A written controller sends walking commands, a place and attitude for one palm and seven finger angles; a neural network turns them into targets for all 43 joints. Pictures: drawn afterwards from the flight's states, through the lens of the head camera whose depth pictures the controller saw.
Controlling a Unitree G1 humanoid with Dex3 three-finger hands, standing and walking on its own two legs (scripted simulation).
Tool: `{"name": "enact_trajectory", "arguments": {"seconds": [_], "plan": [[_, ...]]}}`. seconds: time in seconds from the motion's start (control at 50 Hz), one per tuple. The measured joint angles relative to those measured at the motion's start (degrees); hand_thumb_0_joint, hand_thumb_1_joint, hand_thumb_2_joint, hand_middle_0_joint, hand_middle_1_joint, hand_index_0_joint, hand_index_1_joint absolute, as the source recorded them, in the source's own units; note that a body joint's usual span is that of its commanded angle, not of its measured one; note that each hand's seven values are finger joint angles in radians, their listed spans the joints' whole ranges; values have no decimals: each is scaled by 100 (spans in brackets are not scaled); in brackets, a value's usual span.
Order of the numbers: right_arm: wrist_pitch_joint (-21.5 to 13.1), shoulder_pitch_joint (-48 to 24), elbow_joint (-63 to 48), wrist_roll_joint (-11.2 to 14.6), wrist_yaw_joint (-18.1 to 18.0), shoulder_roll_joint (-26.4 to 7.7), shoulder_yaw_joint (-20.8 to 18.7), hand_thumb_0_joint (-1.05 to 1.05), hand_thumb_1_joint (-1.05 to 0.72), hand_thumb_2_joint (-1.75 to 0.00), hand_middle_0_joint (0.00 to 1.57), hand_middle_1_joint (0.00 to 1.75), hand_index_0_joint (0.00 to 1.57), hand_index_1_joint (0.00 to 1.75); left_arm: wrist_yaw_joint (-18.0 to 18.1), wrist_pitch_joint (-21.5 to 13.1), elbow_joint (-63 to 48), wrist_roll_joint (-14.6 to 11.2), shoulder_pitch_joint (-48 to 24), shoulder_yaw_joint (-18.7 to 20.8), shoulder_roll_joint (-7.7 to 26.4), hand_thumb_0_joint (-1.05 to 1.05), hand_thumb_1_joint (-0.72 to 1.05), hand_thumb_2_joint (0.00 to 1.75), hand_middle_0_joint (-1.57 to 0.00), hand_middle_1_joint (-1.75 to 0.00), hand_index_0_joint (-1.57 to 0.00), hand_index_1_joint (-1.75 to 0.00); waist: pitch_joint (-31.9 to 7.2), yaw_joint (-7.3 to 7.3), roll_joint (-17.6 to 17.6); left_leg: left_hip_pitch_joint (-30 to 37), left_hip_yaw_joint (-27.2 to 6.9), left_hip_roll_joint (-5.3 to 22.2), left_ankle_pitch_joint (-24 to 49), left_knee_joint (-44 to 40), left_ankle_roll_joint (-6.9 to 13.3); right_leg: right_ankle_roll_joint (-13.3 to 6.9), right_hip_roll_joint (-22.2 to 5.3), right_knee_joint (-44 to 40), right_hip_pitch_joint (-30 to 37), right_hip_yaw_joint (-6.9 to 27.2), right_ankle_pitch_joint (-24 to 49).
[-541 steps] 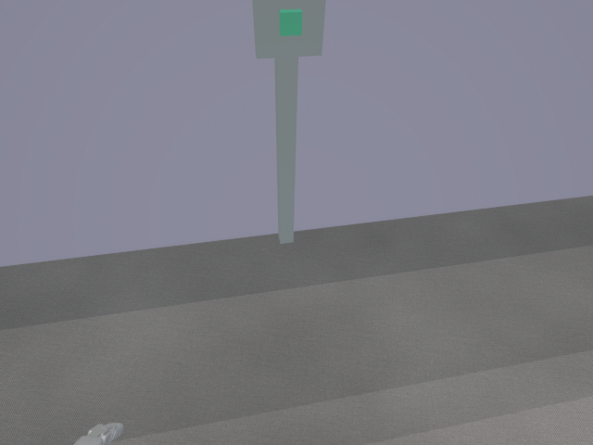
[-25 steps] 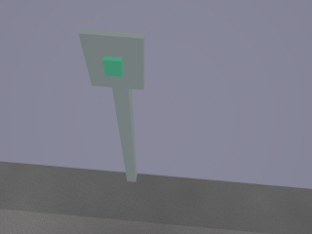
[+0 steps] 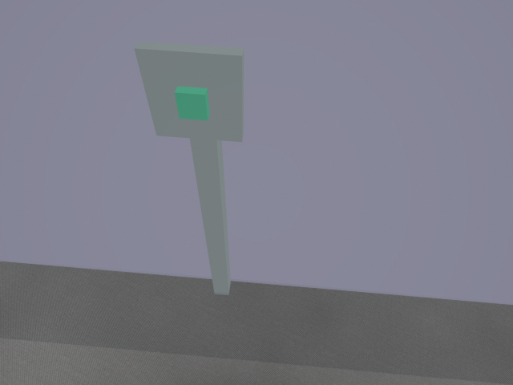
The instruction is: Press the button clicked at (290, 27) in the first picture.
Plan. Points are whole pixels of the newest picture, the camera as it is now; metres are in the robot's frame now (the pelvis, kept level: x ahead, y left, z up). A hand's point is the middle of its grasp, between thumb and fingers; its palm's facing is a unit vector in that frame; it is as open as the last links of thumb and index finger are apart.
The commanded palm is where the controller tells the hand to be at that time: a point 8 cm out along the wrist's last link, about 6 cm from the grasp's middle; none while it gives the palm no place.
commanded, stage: look again from close up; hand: left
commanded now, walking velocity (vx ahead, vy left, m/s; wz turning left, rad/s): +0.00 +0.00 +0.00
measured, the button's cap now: (193, 102) +0.55 +0.15 +0.16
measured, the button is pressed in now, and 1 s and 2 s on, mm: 0 0 0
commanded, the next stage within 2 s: shuffle to correct the standing spot in 0.42 s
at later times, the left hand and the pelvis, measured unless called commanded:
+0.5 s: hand out of the picture +0.09 +0.23 -0.15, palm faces -0.01 -0.95 -0.31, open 7.3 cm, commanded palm none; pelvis +0.01 +0.01 +0.01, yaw -1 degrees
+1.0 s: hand out of the picture +0.00 +0.13 -0.17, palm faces +0.01 -0.99 -0.14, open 7.3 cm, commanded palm none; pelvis +0.06 -0.02 +0.01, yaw -1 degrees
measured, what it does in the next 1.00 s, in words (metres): shifts its weight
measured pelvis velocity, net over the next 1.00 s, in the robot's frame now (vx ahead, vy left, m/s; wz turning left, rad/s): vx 0.06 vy -0.02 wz -0.02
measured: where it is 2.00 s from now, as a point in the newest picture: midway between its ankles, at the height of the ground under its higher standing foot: outside the picture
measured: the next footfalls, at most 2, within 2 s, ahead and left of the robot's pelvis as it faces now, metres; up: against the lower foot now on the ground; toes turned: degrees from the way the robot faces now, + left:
none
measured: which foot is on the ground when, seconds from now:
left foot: down 0.00-1.00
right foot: down 0.00-1.00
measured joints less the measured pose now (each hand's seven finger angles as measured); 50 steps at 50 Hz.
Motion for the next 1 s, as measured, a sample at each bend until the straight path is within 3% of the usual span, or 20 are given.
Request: {"name": "enact_trajectory", "arguments": {"seconds": [0.16, 0.36, 0.58, 0.76, 1.0], "plan": [[-124, -176, -151, 52, 2, -238, -39, 0, -91, -90, 20, 30, 19, 30, 31, -62, -222, -42, -400, 94, 302, 1, 91, 90, -20, -30, -20, -30, -230, 24, -10, 191, 54, -15, -180, 77, 38, 60, -19, 62, 175, 63, -136], [-202, -690, -170, 60, 65, -560, 14, 0, -91, -90, 20, 30, 20, 30, -15, -138, -392, -68, -995, 88, 645, 1, 91, 90, -20, -30, -20, -30, -120, 59, 34, 566, 121, -69, 27, -350, 51, 81, -45, -268, 483, 122, 39], [-138, -880, 55, 51, 128, -872, 38, 0, -91, -90, 20, 30, 20, 30, -69, -99, -168, -74, -1068, 40, 874, 1, 91, 90, -20, -30, -20, -30, -3, 55, 35, 717, 119, -94, 277, -748, 22, 67, -43, -566, 588, 114, 231], [18, -451, 379, 32, 125, -491, 138, 0, -91, -90, 20, 30, 19, 30, -98, 23, 202, -50, -442, -63, 476, 1, 91, 90, -20, -30, -20, -30, -162, 49, -31, 766, 130, -36, 39, -606, -53, 6, 8, -390, 606, 141, -18], [-77, -142, 738, 142, -8, 59, 191, 0, -91, -90, 20, 30, 20, 30, 6, -127, 510, -113, 130, -134, -146, 1, 91, 90, -20, -30, -20, -30, 74, 92, -50, 853, 70, 157, -378, -321, -229, -107, 193, -341, 798, 98, -337]]}}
